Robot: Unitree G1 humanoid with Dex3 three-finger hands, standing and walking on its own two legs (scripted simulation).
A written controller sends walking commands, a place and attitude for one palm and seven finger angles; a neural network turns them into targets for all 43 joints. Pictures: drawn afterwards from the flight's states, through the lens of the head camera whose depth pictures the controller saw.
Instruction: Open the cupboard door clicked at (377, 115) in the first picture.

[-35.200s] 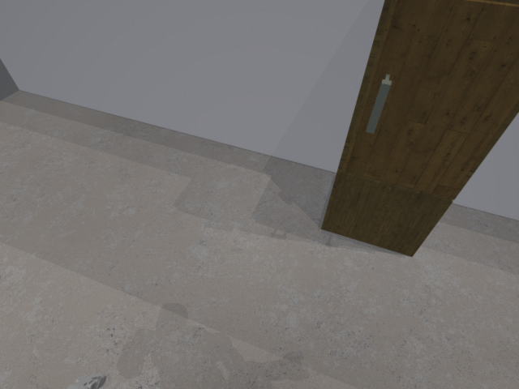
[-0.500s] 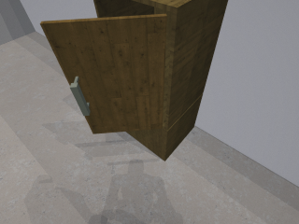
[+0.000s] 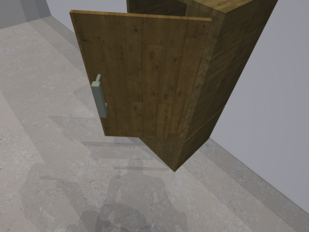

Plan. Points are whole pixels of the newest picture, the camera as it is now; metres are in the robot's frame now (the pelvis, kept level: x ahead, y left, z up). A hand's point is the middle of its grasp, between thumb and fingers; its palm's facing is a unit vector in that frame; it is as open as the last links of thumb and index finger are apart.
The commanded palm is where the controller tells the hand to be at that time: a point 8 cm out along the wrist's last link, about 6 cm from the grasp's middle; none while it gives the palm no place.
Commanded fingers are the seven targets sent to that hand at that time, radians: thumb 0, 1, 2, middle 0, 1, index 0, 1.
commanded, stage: come to a stop and stand still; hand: left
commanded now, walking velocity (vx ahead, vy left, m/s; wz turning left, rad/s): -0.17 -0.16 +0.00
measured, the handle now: (101, 96) +0.55 +0.24 -0.02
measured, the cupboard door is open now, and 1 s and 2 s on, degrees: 45 45 45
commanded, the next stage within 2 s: look again from close up in 0.92 s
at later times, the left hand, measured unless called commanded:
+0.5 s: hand out of the picture +0.08 +0.14 -0.15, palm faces +0.04 -0.97 -0.24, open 7.3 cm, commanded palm none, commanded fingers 0.00 0.90 0.90 -0.20 -0.30 -0.20 -0.30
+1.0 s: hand out of the picture -0.01 +0.15 -0.16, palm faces +0.04 -0.98 -0.20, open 7.3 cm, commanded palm none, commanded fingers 0.00 0.90 0.90 -0.20 -0.30 -0.20 -0.30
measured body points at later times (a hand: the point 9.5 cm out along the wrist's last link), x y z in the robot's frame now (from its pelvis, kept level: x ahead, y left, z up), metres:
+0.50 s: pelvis +0.01 -0.04 +0.01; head +0.04 -0.05 +0.45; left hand +0.08 +0.19 -0.13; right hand +0.05 -0.27 -0.16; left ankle -0.04 +0.10 -0.68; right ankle +0.04 -0.11 -0.73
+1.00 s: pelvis -0.02 -0.03 +0.01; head +0.00 -0.03 +0.46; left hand -0.01 +0.20 -0.14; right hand -0.05 -0.23 -0.15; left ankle -0.04 +0.09 -0.73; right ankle -0.03 -0.12 -0.72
